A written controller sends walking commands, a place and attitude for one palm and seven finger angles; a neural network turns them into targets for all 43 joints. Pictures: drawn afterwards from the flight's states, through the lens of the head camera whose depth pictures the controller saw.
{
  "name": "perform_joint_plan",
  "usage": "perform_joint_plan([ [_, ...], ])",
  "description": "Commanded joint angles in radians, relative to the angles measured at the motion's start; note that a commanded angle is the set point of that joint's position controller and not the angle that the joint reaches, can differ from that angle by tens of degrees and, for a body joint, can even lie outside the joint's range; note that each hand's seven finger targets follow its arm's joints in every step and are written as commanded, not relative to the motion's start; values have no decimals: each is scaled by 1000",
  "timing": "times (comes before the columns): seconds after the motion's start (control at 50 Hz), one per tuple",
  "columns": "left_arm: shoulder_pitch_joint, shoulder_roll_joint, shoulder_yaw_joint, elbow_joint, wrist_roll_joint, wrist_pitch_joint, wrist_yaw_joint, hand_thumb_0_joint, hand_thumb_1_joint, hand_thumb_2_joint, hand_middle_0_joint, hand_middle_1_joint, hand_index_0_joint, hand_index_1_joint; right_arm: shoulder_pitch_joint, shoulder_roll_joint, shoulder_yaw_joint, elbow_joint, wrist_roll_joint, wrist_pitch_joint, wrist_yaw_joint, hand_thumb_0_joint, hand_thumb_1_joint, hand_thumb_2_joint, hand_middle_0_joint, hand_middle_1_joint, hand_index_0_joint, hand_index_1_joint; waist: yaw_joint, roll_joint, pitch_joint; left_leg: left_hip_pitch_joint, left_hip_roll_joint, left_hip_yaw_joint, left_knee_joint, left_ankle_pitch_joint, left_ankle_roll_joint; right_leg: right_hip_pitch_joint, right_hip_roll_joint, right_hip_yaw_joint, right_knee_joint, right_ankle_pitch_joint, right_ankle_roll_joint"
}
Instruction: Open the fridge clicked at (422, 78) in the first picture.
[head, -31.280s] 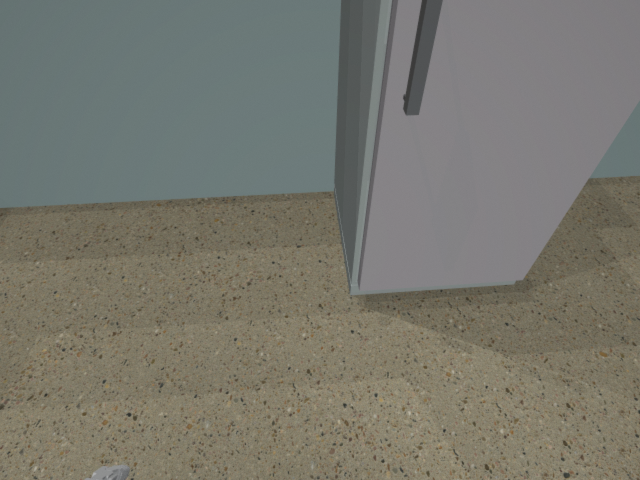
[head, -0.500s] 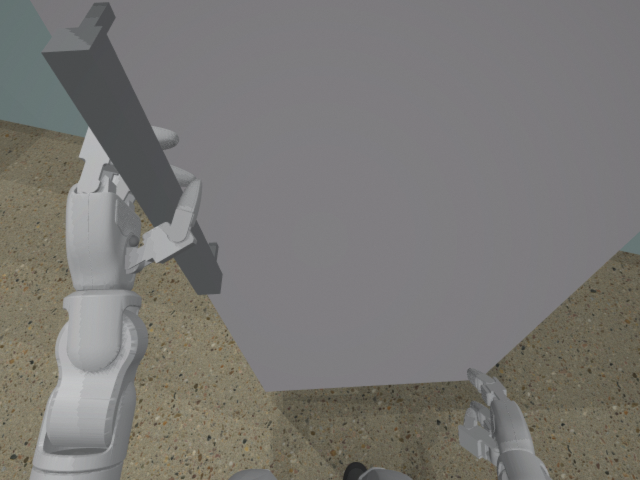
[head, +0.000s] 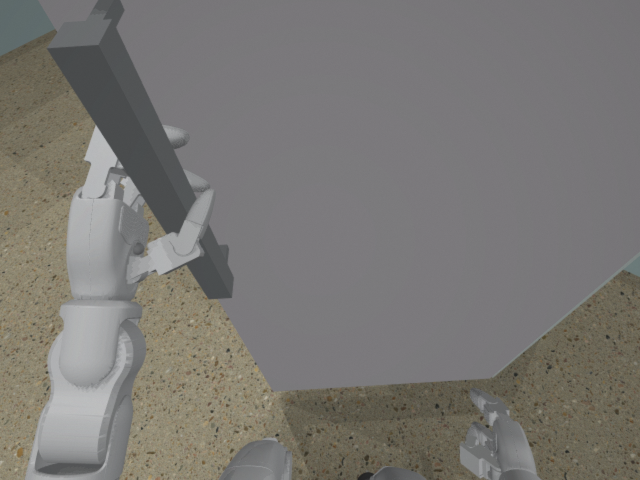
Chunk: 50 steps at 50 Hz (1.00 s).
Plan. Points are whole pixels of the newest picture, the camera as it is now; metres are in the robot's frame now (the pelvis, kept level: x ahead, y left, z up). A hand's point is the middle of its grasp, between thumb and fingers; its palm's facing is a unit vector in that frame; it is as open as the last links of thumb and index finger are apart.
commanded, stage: walk backward, drawing the door open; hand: left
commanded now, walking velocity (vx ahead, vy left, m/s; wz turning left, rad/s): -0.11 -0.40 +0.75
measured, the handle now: (181, 188) +0.34 +0.13 +0.21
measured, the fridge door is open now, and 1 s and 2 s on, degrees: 39 73 71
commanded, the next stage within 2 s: stop walking and hold the door back in 0.90 s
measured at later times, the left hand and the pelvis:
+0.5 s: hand (234, 436) +0.14 +0.05 +0.20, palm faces +0.53 -0.81 -0.24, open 7.8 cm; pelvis -0.07 -0.20 -0.01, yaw +18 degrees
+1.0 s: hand out of the picture +0.02 -0.05 +0.20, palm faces +0.83 -0.49 -0.26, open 7.6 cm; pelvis -0.07 -0.39 -0.01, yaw +35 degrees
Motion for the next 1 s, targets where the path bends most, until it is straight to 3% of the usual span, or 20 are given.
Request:
perform_joint_plan([
  [0.0, -182, 125, 86, -318, 15, -123, 12, 0, 900, 900, -450, -1400, -450, -1400, -79, -59, -9, -189, -13, -62, -27, 0, -900, -900, 200, 300, 200, 300, 43, -195, -376, 62, 21, 86, -196, -6, 17, 227, -262, 117, -153, 352, -107],
  [0.06, -227, 111, 40, -348, 23, -122, 9, 0, 900, 900, -450, -1400, -450, -1400, 26, -74, -23, -193, -12, -81, -30, 0, -900, -900, 200, 300, 200, 300, -8, -82, -418, 349, 40, 109, -606, 265, 31, 85, -167, 36, 9, 268, -26],
  [0.1, -222, 91, 1, -321, 35, -137, 0, 0, 900, 900, -450, -1400, -450, -1400, 7, -157, -59, -229, -21, -83, -21, 0, -900, -900, 200, 300, 200, 300, -3, 248, -370, 671, 528, -559, -757, 828, 224, -395, -11, 46, 437, -247, 135],
  [0.12, -217, 95, 16, -311, 58, -154, -14, 0, 900, 900, -450, -1400, -450, -1400, -13, -155, -54, -215, -31, -82, -4, 0, -900, -900, 200, 300, 200, 300, 11, 133, -365, 594, 613, -641, -763, 852, 298, -366, -15, 187, 607, -277, 135],
  [0.22, -173, 81, 42, -302, 47, -122, -14, 0, 900, 900, -450, -1400, -450, -1400, -71, -145, -56, -153, 3, -75, 11, 0, -900, -900, 200, 300, 200, 300, 36, 144, -259, 313, 353, -202, -691, 608, 163, -189, -32, 183, 455, -99, 133],
  [0.32, -153, 112, 112, -282, 18, -119, 17, 0, 900, 900, -450, -1400, -450, -1400, -65, -138, -45, -192, 33, -74, 19, 0, -900, -900, 200, 300, 200, 300, 25, 254, -302, 159, 238, -144, -657, 361, 112, 163, 63, 50, 32, -131, 152],
  [0.36, -166, 184, 173, -298, 15, -133, 24, 0, 900, 900, -450, -1400, -450, -1400, -55, -103, -34, -190, 45, -80, 20, 0, -900, -900, 200, 300, 200, 300, 26, 53, -331, 152, 96, -57, -475, 252, 46, 224, 14, 58, -214, 11, 147],
  [0.38, -174, 262, 228, -314, 17, -134, 30, 0, 900, 900, -450, -1400, -450, -1400, -65, -74, -28, -196, 45, -72, 21, 0, -900, -900, 200, 300, 200, 300, 28, -207, -328, 83, -11, 34, -252, 106, 5, 193, -127, 162, -271, 110, 87],
  [0.4, -130, 316, 280, -298, 21, -137, 47, 0, 900, 900, -450, -1400, -450, -1400, -92, -68, -24, -187, 36, -77, 18, 0, -900, -900, 200, 300, 200, 300, 46, -243, -326, -15, -35, 17, -1, -39, -2, 152, -288, 273, -247, 256, -13],
  [0.42, -93, 310, 310, -322, 3, -131, 50, 0, 900, 900, -450, -1400, -450, -1400, -108, -88, -51, -195, 39, -87, 8, 0, -900, -900, 200, 300, 200, 300, 73, -354, -370, -51, -27, -34, 222, -117, 8, 122, -368, 377, -234, 252, -92],
  [0.46, -75, 259, 279, -364, 5, -144, 42, 0, 900, 900, -450, -1400, -450, -1400, -125, -67, -28, -190, 19, -84, -6, 0, -900, -900, 200, 300, 200, 300, 63, -238, -323, -107, 18, -16, 293, -80, -1, 176, -334, 243, -139, 385, -136],
  [0.58, -39, 213, 244, -343, -9, -140, 40, 0, 900, 900, -450, -1400, -450, -1400, -22, -85, -24, -193, -7, -68, -37, 0, -900, -900, 200, 300, 200, 300, 22, -133, -363, 242, 10, 120, -467, 194, 4, 79, -216, 43, 6, 331, -45],
  [0.6, -19, 196, 214, -319, -16, -132, 39, 0, 900, 900, -450, -1400, -450, -1400, 13, -108, -39, -196, 1, -68, -43, 0, -900, -900, 200, 300, 200, 300, -3, -37, -355, 408, 71, 51, -601, 329, 18, -45, -182, 18, 141, 220, -1],
  [0.64, -87, 225, 213, -350, 3, -163, 24, 0, 900, 900, -450, -1400, -450, -1400, -7, -151, -43, -200, -9, -94, -25, 0, -900, -900, 200, 300, 200, 300, 26, 264, -349, 576, 554, -634, -750, 1009, 241, -370, 5, 112, 536, -382, 134],
  [0.68, -171, 286, 269, -428, 29, -178, 13, 0, 900, 900, -450, -1400, -450, -1400, -46, -151, -49, -177, -8, -106, -7, 0, -900, -900, 200, 300, 200, 300, 3, 190, -297, 385, 493, -571, -793, 501, 211, -309, -26, 249, 607, -212, 129],
  [0.76, -81, 209, 234, -309, 22, -139, 33, 0, 900, 900, -450, -1400, -450, -1400, -39, -150, -44, -144, 12, -97, 4, 0, -900, -900, 200, 300, 200, 300, 32, 227, -286, 268, 302, -212, -731, 391, 147, -137, -3, 150, 441, -94, 136],
  [0.86, -82, 237, 284, -271, -8, -140, 56, 0, 900, 900, -450, -1400, -450, -1400, -37, -151, -33, -176, 22, -98, 5, 0, -900, -900, 200, 300, 200, 300, 33, 306, -301, 133, 234, -186, -756, 114, 111, 149, 83, 38, 80, -198, 133],
  [0.9, -63, 290, 334, -248, -9, -138, 60, 0, 900, 900, -450, -1400, -450, -1400, -28, -136, -29, -172, 30, -102, 4, 0, -900, -900, 200, 300, 200, 300, 35, 195, -298, 107, 139, -122, -635, 113, 68, 240, 75, 30, -144, -66, 131],
  [0.94, -101, 387, 387, -269, -8, -140, 64, 0, 900, 900, -450, -1400, -450, -1400, -49, -79, -14, -174, 29, -92, 6, 0, -900, -900, 200, 300, 200, 300, 33, -173, -292, 44, -23, 27, -200, 74, -12, 155, -195, 257, -314, 20, 27],
  [0.98, -77, 426, 460, -235, -7, -135, 76, 0, 900, 900, -450, -1400, -450, -1400, -59, -104, -32, -166, 28, -101, 4, 0, -900, -900, 200, 300, 200, 300, 65, -284, -331, -106, -20, -56, 270, -54, -4, 103, -368, 361, -254, 157, -92],
])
